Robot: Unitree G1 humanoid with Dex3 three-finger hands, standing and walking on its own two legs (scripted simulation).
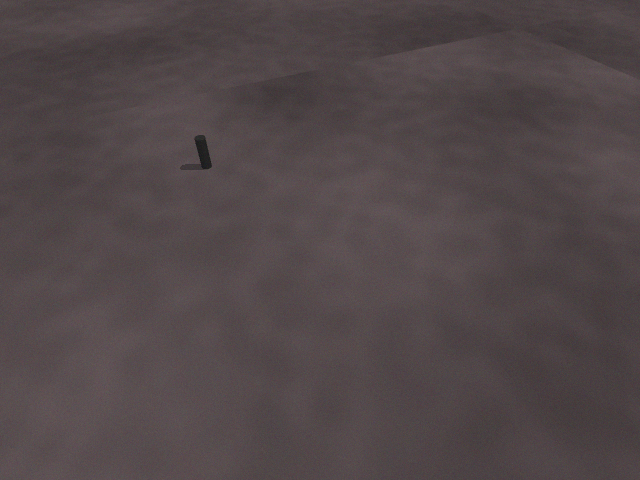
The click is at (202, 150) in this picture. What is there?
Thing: slim round
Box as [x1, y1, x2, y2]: [194, 135, 211, 168]
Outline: 197,135 194,138 201,165 203,168 209,168 211,164 204,136
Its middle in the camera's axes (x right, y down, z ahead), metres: -0.61 -0.45 +2.02
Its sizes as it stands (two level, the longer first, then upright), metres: 0.053 0.053 0.176
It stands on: the floor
